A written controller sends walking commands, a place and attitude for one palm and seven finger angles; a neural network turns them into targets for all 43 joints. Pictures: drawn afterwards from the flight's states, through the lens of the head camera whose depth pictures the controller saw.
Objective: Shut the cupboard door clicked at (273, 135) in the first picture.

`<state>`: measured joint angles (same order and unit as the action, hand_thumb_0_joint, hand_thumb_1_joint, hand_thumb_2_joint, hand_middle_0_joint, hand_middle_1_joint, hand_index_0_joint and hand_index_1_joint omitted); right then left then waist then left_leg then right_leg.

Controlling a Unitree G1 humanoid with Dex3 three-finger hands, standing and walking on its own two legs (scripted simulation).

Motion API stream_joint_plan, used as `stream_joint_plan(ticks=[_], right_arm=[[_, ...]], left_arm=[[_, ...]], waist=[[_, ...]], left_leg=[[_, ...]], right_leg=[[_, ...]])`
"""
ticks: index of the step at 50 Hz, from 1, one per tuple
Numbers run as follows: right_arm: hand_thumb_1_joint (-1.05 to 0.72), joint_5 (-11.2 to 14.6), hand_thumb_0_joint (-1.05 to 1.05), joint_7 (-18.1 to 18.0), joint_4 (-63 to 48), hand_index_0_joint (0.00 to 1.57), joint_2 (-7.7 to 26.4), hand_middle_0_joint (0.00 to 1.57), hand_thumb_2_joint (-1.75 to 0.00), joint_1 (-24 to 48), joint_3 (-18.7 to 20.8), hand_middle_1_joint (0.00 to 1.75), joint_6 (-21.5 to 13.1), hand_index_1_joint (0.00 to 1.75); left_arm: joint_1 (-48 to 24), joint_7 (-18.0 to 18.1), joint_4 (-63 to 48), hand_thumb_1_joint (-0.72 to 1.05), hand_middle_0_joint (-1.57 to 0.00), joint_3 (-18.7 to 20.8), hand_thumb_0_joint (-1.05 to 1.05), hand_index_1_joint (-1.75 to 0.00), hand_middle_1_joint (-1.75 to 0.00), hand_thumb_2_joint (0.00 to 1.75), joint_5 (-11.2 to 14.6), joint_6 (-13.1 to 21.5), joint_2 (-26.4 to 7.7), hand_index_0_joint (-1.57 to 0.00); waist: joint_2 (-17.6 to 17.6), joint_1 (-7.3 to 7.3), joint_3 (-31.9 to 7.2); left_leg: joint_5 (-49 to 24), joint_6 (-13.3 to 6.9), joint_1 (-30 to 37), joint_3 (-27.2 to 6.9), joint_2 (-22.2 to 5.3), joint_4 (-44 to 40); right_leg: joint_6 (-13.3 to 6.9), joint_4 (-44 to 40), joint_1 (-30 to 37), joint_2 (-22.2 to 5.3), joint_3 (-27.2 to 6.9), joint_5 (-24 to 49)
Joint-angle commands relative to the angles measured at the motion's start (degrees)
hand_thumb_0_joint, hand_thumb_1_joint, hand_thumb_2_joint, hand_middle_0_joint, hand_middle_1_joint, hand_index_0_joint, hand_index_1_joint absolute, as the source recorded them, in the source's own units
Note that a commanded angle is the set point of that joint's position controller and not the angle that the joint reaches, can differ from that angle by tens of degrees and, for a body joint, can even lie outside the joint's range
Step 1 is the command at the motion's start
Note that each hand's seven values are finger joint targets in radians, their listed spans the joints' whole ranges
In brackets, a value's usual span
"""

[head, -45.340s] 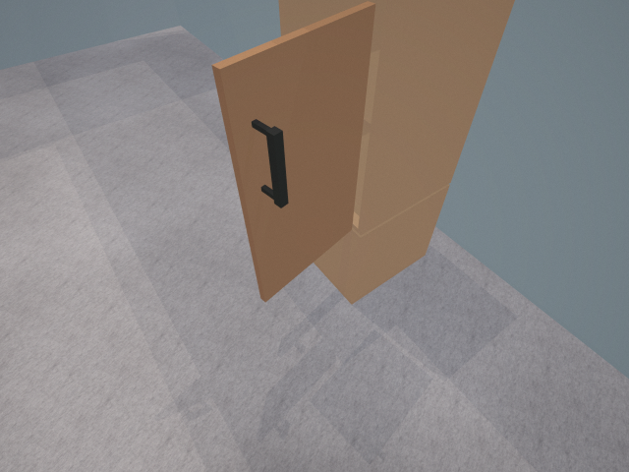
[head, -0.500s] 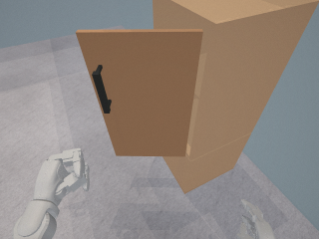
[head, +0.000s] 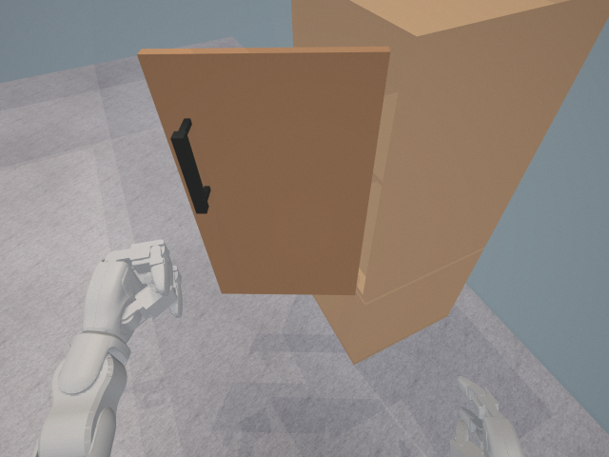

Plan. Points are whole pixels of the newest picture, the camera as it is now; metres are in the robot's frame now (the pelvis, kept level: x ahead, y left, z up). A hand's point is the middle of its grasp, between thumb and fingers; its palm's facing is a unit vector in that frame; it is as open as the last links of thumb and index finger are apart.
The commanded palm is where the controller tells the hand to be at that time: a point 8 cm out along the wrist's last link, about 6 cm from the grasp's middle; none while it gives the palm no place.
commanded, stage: bring the fist close to the handle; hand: left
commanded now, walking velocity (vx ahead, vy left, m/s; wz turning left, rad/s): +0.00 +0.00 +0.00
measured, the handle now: (194, 168) +0.51 +0.22 +0.10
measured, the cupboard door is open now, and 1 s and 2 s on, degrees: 62 62 54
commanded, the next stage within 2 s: push the door shut along its arc in 1.12 s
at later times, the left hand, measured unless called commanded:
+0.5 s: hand (191, 233) +0.37 +0.18 +0.11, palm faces +0.03 -1.00 +0.00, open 3.1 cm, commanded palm +0.35 +0.24 +0.11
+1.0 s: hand (212, 206) +0.42 +0.17 +0.11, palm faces +0.05 -1.00 -0.01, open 3.1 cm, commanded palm +0.39 +0.23 +0.11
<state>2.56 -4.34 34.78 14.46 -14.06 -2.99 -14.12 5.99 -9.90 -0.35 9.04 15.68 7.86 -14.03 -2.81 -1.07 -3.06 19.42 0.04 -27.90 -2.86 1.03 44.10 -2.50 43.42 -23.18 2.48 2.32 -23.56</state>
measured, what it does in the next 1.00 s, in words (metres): stands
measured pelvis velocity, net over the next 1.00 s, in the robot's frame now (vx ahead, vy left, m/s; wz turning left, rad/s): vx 0.00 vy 0.01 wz -0.05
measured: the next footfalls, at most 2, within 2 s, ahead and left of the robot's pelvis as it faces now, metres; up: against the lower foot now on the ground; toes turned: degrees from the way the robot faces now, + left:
none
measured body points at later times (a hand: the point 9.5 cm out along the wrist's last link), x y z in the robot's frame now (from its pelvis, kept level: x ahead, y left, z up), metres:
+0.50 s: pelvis +0.00 +0.01 +0.00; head +0.03 +0.01 +0.45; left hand +0.36 +0.24 +0.11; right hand +0.14 -0.24 -0.09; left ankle +0.04 +0.12 -0.71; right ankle -0.01 -0.09 -0.71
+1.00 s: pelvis +0.00 +0.01 +0.00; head +0.03 +0.00 +0.45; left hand +0.42 +0.22 +0.11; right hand +0.06 -0.25 -0.12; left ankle +0.04 +0.12 -0.71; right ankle -0.01 -0.09 -0.71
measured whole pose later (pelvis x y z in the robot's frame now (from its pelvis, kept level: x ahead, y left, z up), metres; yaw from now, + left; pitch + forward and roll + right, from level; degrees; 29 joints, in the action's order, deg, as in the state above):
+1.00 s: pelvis +0.00 +0.01 +0.00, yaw -3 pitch +7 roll -1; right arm 2.0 -2.0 37.8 14.8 -20.3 -0.9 -3.4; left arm -29.5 -5.5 42.5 15.0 9.9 13.5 -16.2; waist -2.2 3.6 -4.5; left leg 19.1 -0.9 -32.2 0.1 0.2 43.7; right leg -1.6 43.3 -28.5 3.0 -0.6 -22.2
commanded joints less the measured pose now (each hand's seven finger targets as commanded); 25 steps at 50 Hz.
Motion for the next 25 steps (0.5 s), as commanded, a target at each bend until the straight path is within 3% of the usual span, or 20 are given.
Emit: stream_joint_plan(ticks=[1,3,5,6,8,11,12,13,14,17,18,20,22,23,25], right_arm=[[-0.90,0.45,0.00,-0.99,-8.87,0.20,6.23,0.20,-0.90,4.08,2.85,0.30,-2.15,0.30],[-0.90,0.10,0.00,-1.00,-8.64,0.20,6.52,0.20,-0.90,3.99,2.80,0.30,-1.57,0.30],[-0.90,-0.03,0.00,-0.78,-8.62,0.20,6.04,0.20,-0.90,4.37,2.90,0.30,-1.21,0.30],[-0.90,-0.10,0.00,-0.68,-8.40,0.20,5.95,0.20,-0.90,4.43,2.84,0.30,-1.02,0.30],[-0.90,-0.33,0.00,-0.40,-7.81,0.20,6.24,0.20,-0.90,3.89,3.01,0.30,-0.62,0.30],[-0.90,-0.21,0.00,-0.11,-7.11,0.20,6.12,0.20,-0.90,3.74,3.04,0.30,0.08,0.30],[-0.90,-0.15,0.00,-0.05,-6.89,0.20,6.37,0.20,-0.90,3.33,3.24,0.30,0.37,0.30],[-0.90,-0.13,0.00,-0.08,-6.92,0.20,6.76,0.20,-0.90,2.95,3.33,0.30,0.72,0.30],[-0.90,0.10,0.00,-0.21,-6.81,0.20,6.78,0.20,-0.90,2.93,3.40,0.30,1.08,0.30],[-0.90,0.28,0.00,-0.41,-6.67,0.20,6.90,0.20,-0.90,2.65,3.61,0.30,1.65,0.30],[-0.90,0.18,0.00,-0.51,-6.45,0.20,7.19,0.20,-0.90,2.25,3.66,0.30,1.86,0.30],[-0.90,0.18,0.00,-0.58,-6.38,0.20,7.09,0.20,-0.90,2.17,3.71,0.30,2.11,0.30],[-0.90,0.01,0.00,-0.62,-5.55,0.20,7.15,0.20,-0.90,2.07,3.66,0.30,2.59,0.30],[-0.90,-0.17,0.00,-0.71,-4.95,0.20,7.51,0.20,-0.90,1.35,3.67,0.30,3.00,0.30],[-0.90,-0.19,0.00,-0.49,-4.58,0.20,7.29,0.20,-0.90,1.13,3.70,0.30,3.63,0.30]], left_arm=[[-14.17,-0.60,-7.75,0.90,-1.30,3.14,0.00,-1.50,-1.50,0.90,0.13,-0.35,-7.19,-1.30],[-16.10,0.83,-6.67,0.90,-1.30,6.23,0.00,-1.50,-1.50,0.90,0.08,-0.56,-9.84,-1.30],[-19.59,2.05,-6.77,0.90,-1.30,6.95,0.00,-1.50,-1.50,0.90,-0.03,0.41,-9.46,-1.30],[-21.69,2.55,-6.87,0.90,-1.30,6.61,0.00,-1.50,-1.50,0.90,-0.33,1.11,-9.18,-1.30],[-22.90,3.33,-4.64,0.90,-1.30,7.55,0.00,-1.50,-1.50,0.90,-0.86,2.24,-10.50,-1.30],[-27.08,2.93,-0.97,0.90,-1.30,4.88,0.00,-1.50,-1.50,0.90,-1.95,2.94,-8.51,-1.30],[-27.42,2.76,0.29,0.90,-1.30,5.65,0.00,-1.50,-1.50,0.90,-2.12,2.83,-9.58,-1.30],[-26.55,2.37,2.68,0.90,-1.30,5.29,0.00,-1.50,-1.50,0.90,-2.23,2.21,-9.46,-1.30],[-29.18,1.92,3.32,0.90,-1.30,4.38,0.00,-1.50,-1.50,0.90,-2.22,1.92,-9.08,-1.30],[-33.40,1.30,5.49,0.90,-1.30,3.94,0.00,-1.50,-1.50,0.90,-1.76,1.11,-8.51,-1.30],[-35.48,1.51,5.90,0.90,-1.30,4.21,0.00,-1.50,-1.50,0.90,-1.81,1.22,-9.30,-1.30],[-39.41,1.98,6.23,0.90,-1.30,3.95,0.00,-1.50,-1.50,0.90,-1.75,1.83,-8.75,-1.30],[-43.29,2.89,8.60,0.90,-1.30,5.63,0.00,-1.50,-1.50,0.90,-2.17,2.84,-10.65,-1.30],[-43.66,3.52,11.63,0.90,-1.30,7.40,0.00,-1.50,-1.50,0.90,-2.64,3.07,-12.90,-1.30],[-47.33,3.87,13.63,0.90,-1.30,7.60,0.00,-1.50,-1.50,0.90,-3.42,4.20,-13.33,-1.30]], waist=[[1.66,0.11,-10.83],[3.88,-0.28,-11.54],[3.72,-0.11,-12.43],[1.79,0.10,-12.84],[3.66,0.20,-13.01],[-0.08,1.06,-12.13],[-0.63,0.92,-12.69],[1.63,1.05,-12.32],[1.04,1.74,-12.44],[0.67,1.72,-13.32],[2.50,2.16,-13.94],[2.32,2.34,-15.21],[1.32,2.46,-14.98],[3.64,2.64,-14.15],[1.56,2.64,-15.08]], left_leg=[[-9.06,-1.98,8.47,0.52,0.15,-6.69],[-10.91,-1.97,8.25,0.39,0.00,-6.71],[-12.34,-1.85,9.39,0.71,-0.03,-6.81],[-12.79,-1.71,10.05,0.90,-0.03,-6.79],[-13.43,-1.78,9.62,0.91,-0.28,-6.49],[-13.06,-1.57,10.36,1.16,-0.26,-6.69],[-13.15,-1.47,10.64,1.00,-0.35,-6.81],[-13.03,-1.75,9.88,1.12,-0.41,-6.57],[-12.79,-1.70,9.93,1.10,-0.50,-6.75],[-13.01,-1.50,11.02,0.68,-0.51,-7.02],[-13.10,-1.71,10.93,0.63,-0.59,-6.75],[-13.37,-1.68,11.68,0.47,-0.54,-6.79],[-12.66,-1.51,11.66,0.31,-0.56,-6.86],[-11.90,-1.70,10.34,0.30,-0.67,-6.64],[-12.06,-1.54,10.49,0.39,-0.64,-6.72]], right_leg=[[2.25,-9.10,1.39,-2.31,-2.37,14.15],[2.33,-8.71,2.44,-2.17,-2.16,16.29],[2.27,-8.16,2.50,-2.11,-1.83,18.38],[2.07,-7.74,2.10,-1.97,-1.59,18.60],[2.14,-7.55,2.32,-1.82,-1.74,19.31],[1.71,-7.35,0.59,-1.70,-1.44,18.63],[1.51,-7.39,0.60,-1.64,-1.37,18.44],[1.72,-7.81,0.85,-1.54,-1.56,18.53],[1.74,-7.95,0.59,-1.72,-1.61,18.58],[1.50,-8.11,0.33,-1.55,-1.25,18.61],[1.65,-8.14,0.48,-1.45,-1.22,18.54],[1.61,-7.96,0.25,-1.45,-1.19,18.77],[1.46,-7.81,-0.64,-1.38,-1.18,17.61],[1.63,-8.02,-0.73,-1.27,-1.34,16.73],[1.39,-7.56,-0.85,-1.42,-1.50,16.91]])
